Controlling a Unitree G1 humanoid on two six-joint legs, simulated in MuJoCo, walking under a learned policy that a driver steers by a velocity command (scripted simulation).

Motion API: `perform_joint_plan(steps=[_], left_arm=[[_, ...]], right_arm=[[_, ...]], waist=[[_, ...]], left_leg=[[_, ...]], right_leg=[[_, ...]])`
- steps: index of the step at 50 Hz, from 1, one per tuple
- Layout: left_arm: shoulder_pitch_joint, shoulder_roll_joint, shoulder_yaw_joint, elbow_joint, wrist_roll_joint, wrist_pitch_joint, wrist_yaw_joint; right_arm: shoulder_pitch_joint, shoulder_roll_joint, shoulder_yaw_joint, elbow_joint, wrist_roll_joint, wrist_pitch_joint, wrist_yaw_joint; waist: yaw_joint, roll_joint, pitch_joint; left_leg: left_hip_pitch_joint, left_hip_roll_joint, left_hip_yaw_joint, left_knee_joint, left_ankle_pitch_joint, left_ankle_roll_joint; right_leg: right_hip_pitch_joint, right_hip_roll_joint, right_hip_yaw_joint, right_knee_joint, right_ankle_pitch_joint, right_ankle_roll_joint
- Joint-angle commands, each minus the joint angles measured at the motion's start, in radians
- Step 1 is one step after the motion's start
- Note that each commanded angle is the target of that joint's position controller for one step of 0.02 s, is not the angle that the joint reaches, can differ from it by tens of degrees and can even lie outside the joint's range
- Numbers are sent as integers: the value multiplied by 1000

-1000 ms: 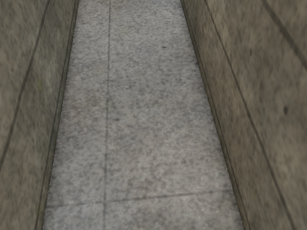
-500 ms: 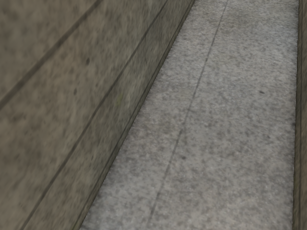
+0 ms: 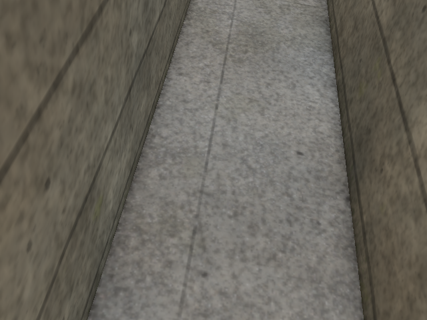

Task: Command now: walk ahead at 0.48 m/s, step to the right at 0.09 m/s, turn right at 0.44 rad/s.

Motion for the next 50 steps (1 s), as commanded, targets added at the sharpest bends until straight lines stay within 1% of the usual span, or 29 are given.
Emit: perform_joint_plan(steps=[1,4,7,8,10,12,13,14,15,16,17,18,19,20,22,24,27,30,34,35,36,37,38,39,41,42,45,48,50], left_arm=[[-170,26,-6,-113,4,-36,-17],[-264,-10,-23,-161,24,-37,-14],[-277,-1,-30,-160,18,-53,-16],[-238,-46,-13,-196,-83,-78,3],[-166,38,21,-199,-85,-83,18],[62,108,79,-148,-61,-72,33],[232,173,115,-107,-54,-58,44],[229,264,129,-99,-57,-51,77],[209,262,116,-177,-24,-81,61],[270,147,100,-162,-17,-99,62],[232,120,97,-152,-32,-117,61],[167,70,85,-174,-43,-145,51],[104,83,82,-205,-43,-155,44],[91,81,83,-213,-34,-160,47],[128,116,84,-210,-46,-160,58],[189,146,91,-210,-47,-151,78],[263,121,81,-203,-69,-122,114],[305,166,100,-179,-73,-113,101],[302,115,98,-200,-85,-97,117],[258,115,93,-221,-81,-98,113],[222,104,79,-254,-60,-104,96],[390,53,62,-225,-68,-105,88],[503,69,52,-181,-77,-110,92],[478,108,53,-163,-72,-113,107],[227,140,55,-219,-28,-124,131],[154,147,59,-251,-11,-127,139],[119,88,53,-279,-29,-126,152],[82,29,16,-299,-32,-135,144],[18,28,6,-315,-48,-144,130]], right_arm=[[85,-133,-28,-13,11,-18,-13],[133,-125,-22,27,8,-18,-19],[111,-157,-35,27,-21,9,-22],[-26,-298,-68,-16,-10,52,-8],[-63,-326,-85,-43,11,72,0],[-80,-318,-88,-47,24,77,5],[-81,-301,-85,-56,8,53,4],[-60,-111,-42,-68,-53,-1,10],[115,-116,-26,-96,-2,-65,30],[-67,-207,-58,-107,37,-89,34],[-146,-202,-56,-144,31,-79,18],[-143,-213,-64,-121,16,-63,1],[-150,-227,-75,-121,-7,-50,-2],[-164,-229,-85,-127,-12,-36,0],[-265,-193,-76,-184,-27,-25,31],[-404,-153,-61,-240,-43,-27,47],[-574,-97,-42,-280,-59,-14,82],[-639,-117,-52,-316,-36,-12,91],[-570,-171,-86,-303,-36,-34,79],[-488,-188,-93,-282,-42,-40,88],[-347,-238,-107,-249,-55,-39,99],[-178,-247,-117,-194,-72,-36,101],[-100,-231,-114,-145,-31,-32,117],[-127,-174,-99,-148,4,-12,105],[-243,-158,-85,-150,-2,22,87],[-277,-166,-85,-150,-6,26,77],[-271,-127,-76,-104,11,36,61],[-270,-193,-95,-70,5,49,38],[-267,-239,-109,-74,2,47,51]], waist=[[-23,218,70],[-35,234,106],[-34,213,126],[40,219,73],[95,218,14],[194,230,-83],[256,190,-144],[152,-126,-122],[86,-133,-429],[179,-12,-344],[138,15,-186],[63,168,-174],[27,186,-124],[1,164,-84],[-11,129,-47],[2,149,-22],[65,86,-7],[100,28,-45],[51,-58,-109],[-6,-34,-160],[-73,14,-298],[-55,231,-509],[-37,415,-565],[-52,354,-430],[-67,187,-168],[-41,151,-119],[32,137,-44],[55,174,-6],[37,201,-2]], left_leg=[[100,225,-75,-135,203,-30],[147,262,-21,-125,373,-2],[193,259,27,-112,360,7],[87,293,36,-58,432,39],[37,280,71,67,801,63],[-40,258,74,449,1052,50],[-258,206,55,746,840,5],[-629,32,-7,1204,-310,-41],[-810,-16,-317,1445,-368,-53],[-876,1,-381,1471,-256,-50],[-918,28,-336,1397,-174,-62],[-801,80,-348,1302,-125,-51],[-727,88,-348,1235,-85,-69],[-705,97,-343,1196,-78,-71],[-739,101,-314,1101,-83,-75],[-747,80,-275,886,55,-77],[-563,-16,-205,477,345,-64],[-409,-81,-194,359,405,-68],[-415,-86,-284,210,166,-17],[-283,-75,-275,188,227,23],[-24,25,-324,262,409,86],[409,235,-631,289,423,262],[481,354,-939,211,262,377],[397,305,-920,151,67,343],[132,204,-740,79,121,291],[31,189,-709,42,207,278],[-181,111,-579,-2,287,249],[-353,40,-468,-55,147,216],[-466,38,-473,-67,47,207]], right_leg=[[-165,-9,-28,-118,107,-14],[-175,-17,-86,-154,57,-17],[-121,-15,-119,-279,-35,-27],[79,-24,-110,-223,-98,35],[298,52,-199,-223,-222,26],[596,145,-262,-311,-344,-42],[875,133,-170,-394,-277,-97],[1029,-54,207,-374,-78,-183],[1185,-295,789,-570,-441,-426],[1089,-255,764,-663,-440,-379],[948,-225,602,-684,-341,-320],[803,-204,541,-687,-223,-255],[647,-167,485,-687,-200,-221],[562,-146,459,-695,-179,-215],[486,-146,429,-714,-130,-227],[438,-90,339,-706,-12,-205],[353,25,184,-684,2,-128],[386,0,226,-683,-74,-90],[729,-48,338,-518,114,-65],[713,-31,324,-415,201,-52],[618,-6,262,-220,114,-25],[309,87,175,90,-292,42],[155,121,127,360,-773,81],[34,51,99,492,-695,91],[-60,4,10,508,-547,109],[-27,-25,5,457,-510,111],[99,-71,-14,212,-515,136],[261,-64,-61,-139,-377,152],[417,-21,-85,-238,-335,164]])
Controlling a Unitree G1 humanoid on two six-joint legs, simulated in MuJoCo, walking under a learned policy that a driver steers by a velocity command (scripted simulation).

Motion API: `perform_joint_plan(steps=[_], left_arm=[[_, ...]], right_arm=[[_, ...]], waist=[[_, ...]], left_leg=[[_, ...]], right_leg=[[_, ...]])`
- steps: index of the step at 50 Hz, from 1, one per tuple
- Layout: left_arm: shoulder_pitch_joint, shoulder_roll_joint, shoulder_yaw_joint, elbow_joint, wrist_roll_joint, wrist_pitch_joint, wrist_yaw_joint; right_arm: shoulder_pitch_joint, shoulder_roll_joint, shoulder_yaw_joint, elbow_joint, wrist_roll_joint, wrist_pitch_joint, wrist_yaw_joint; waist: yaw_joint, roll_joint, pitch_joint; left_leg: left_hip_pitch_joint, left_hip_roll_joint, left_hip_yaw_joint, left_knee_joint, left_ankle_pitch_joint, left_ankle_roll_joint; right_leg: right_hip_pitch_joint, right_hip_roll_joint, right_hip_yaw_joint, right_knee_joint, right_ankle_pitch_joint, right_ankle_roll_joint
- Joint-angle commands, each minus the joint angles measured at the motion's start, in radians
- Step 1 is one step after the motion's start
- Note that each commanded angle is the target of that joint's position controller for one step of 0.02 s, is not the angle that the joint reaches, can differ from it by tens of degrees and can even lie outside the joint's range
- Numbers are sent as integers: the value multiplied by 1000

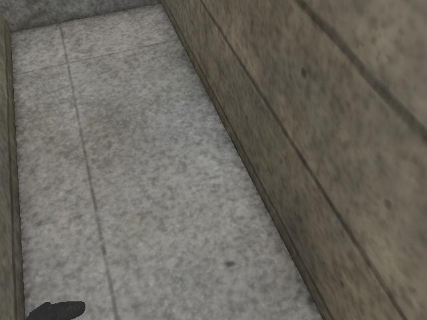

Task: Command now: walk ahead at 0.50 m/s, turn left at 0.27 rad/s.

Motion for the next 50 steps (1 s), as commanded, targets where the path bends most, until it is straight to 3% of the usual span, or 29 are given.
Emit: perform_joint_plan(steps=[1,4,5,6,7,8,9,11,13,19,22,24,26,27,29,30,31,32,33,34,35,36,38,39,42,45,47,49,50], left_arm=[[18,41,-8,-54,-21,-18,-13],[67,116,17,-35,-49,-3,-12],[147,132,28,-20,-37,-2,-12],[253,155,39,4,-27,3,-16],[376,253,69,29,24,6,-11],[408,236,65,64,28,-1,-23],[350,156,47,57,1,-11,-26],[246,120,40,84,-7,-17,-27],[203,100,40,101,2,-20,-13],[347,124,63,209,-9,-8,5],[302,122,57,211,-16,6,18],[324,172,69,222,-25,-1,9],[327,228,82,239,-38,-17,2],[308,245,85,241,-51,-24,-1],[308,195,66,244,-42,-58,-7],[459,56,32,231,19,-78,-20],[651,105,35,291,-48,-98,-41],[513,180,66,292,-83,-91,-38],[400,118,42,252,-68,-71,-31],[348,107,39,254,-31,-51,-13],[347,107,42,262,-3,-31,-3],[316,106,44,253,2,-17,1],[296,76,42,250,3,-15,-1],[283,53,36,258,5,-9,-8],[194,26,21,252,5,-3,-28],[144,46,24,246,3,8,-34],[144,33,21,260,16,6,-34],[131,56,21,261,37,-1,-35],[107,93,27,244,17,-4,-31]], right_arm=[[-129,-192,-39,-93,7,-26,7],[-79,-158,-28,-66,20,-32,37],[-70,-134,-17,-72,18,-29,45],[-46,-109,-7,-65,14,-36,42],[-17,-29,20,-105,3,-44,39],[14,-71,15,-136,12,-46,33],[-7,-111,8,-142,16,-31,21],[-81,-84,10,-168,1,-9,10],[-122,-84,2,-203,-19,24,7],[-224,-22,17,-281,-20,44,27],[-338,28,43,-326,-21,52,45],[-346,21,44,-328,-25,43,54],[-300,-20,25,-331,-21,34,55],[-199,-52,9,-305,-26,31,55],[25,-162,-40,-236,-37,59,32],[-2,-267,-44,-247,-53,67,5],[-33,-209,-8,-312,-76,38,29],[-46,-142,-1,-299,-65,35,37],[-118,-113,8,-292,-36,26,36],[-179,-62,26,-302,-29,15,32],[-206,-81,22,-300,-37,-4,32],[-211,-102,15,-297,-52,-15,34],[-190,-69,27,-266,-63,-27,29],[-189,-57,29,-255,-48,-30,24],[-193,-105,20,-246,-55,-25,16],[-218,-108,24,-244,-53,-8,18],[-250,-69,38,-246,-30,-2,17],[-208,-12,59,-227,-39,-11,19],[-150,-18,53,-240,-40,-8,12]], waist=[[83,116,39],[112,94,17],[152,89,-36],[214,5,-112],[204,-250,-205],[157,-311,-243],[154,-187,-150],[120,-81,-16],[95,-70,22],[114,-104,81],[124,-101,132],[137,-125,148],[89,-161,94],[24,-163,38],[-107,-120,-68],[39,258,-201],[61,273,-503],[21,165,-402],[48,142,-233],[76,47,-156],[101,11,-116],[115,4,-95],[137,58,-95],[140,87,-80],[129,99,-129],[138,121,-124],[161,145,-78],[155,90,-50],[101,19,-64]], left_leg=[[-284,198,-209,-155,-29,175],[-220,203,-232,-46,-28,134],[-218,162,-205,70,72,110],[-267,92,-140,286,81,55],[-449,-4,-44,604,-166,-1],[-558,40,-69,871,-348,-14],[-633,83,-68,974,-286,-34],[-643,126,-55,979,-98,-51],[-619,151,-63,871,38,-63],[-721,138,-29,768,154,-96],[-514,121,92,535,270,-90],[-326,81,179,449,226,-92],[-186,40,187,371,160,-53],[-74,13,189,297,185,-21],[270,33,103,172,378,53],[493,314,-216,333,1025,208],[497,489,-550,221,848,387],[335,407,-458,90,636,349],[202,385,-351,60,538,280],[68,355,-288,35,518,235],[-61,350,-263,16,542,217],[-105,341,-247,0,575,216],[-114,322,-177,2,686,227],[-115,317,-134,12,775,217],[-103,280,-65,14,797,181],[-120,261,-78,-24,403,160],[-172,233,-87,-36,98,122],[-205,180,-78,1,-32,41],[-188,123,-42,39,-102,-6]], right_leg=[[290,45,-37,-184,79,15],[417,34,-35,-311,96,-9],[537,50,-47,-348,92,-25],[702,-3,-7,-390,60,-52],[875,-278,412,-505,-41,-162],[826,-413,735,-605,-274,-253],[767,-397,662,-600,-285,-257],[621,-290,382,-614,-69,-200],[585,-224,217,-659,51,-161],[614,-229,-4,-682,169,-152],[441,-171,-164,-665,333,-142],[366,-151,-200,-665,413,-145],[430,-172,-197,-565,766,-137],[458,-172,-207,-444,884,-127],[309,-124,-215,-82,684,-61],[53,9,-197,418,-432,10],[116,40,122,607,-481,3],[99,30,109,639,-384,36],[34,12,49,604,-299,44],[57,-23,51,546,-237,45],[134,-40,61,473,-180,39],[170,-36,49,413,-156,30],[194,-31,47,265,-148,18],[197,-30,37,143,-163,22],[314,12,-6,-94,-35,33],[383,35,-18,-185,47,23],[459,42,-37,-323,126,-5],[549,5,0,-421,269,-25],[568,-70,69,-431,418,-62]])
Over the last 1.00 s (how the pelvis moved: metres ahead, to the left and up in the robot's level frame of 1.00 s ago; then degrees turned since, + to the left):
0.61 -0.18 -0.01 -24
